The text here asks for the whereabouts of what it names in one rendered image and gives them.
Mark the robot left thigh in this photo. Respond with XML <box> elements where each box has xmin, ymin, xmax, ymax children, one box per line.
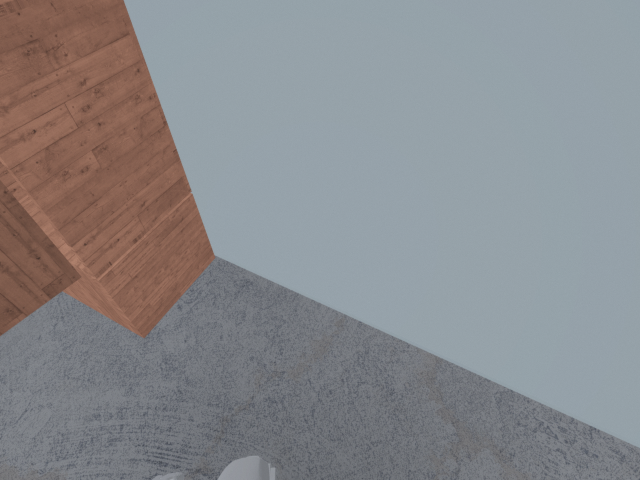
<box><xmin>218</xmin><ymin>457</ymin><xmax>277</xmax><ymax>480</ymax></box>

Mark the cupboard door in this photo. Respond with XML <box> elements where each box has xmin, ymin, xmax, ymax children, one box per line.
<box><xmin>0</xmin><ymin>180</ymin><xmax>81</xmax><ymax>336</ymax></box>

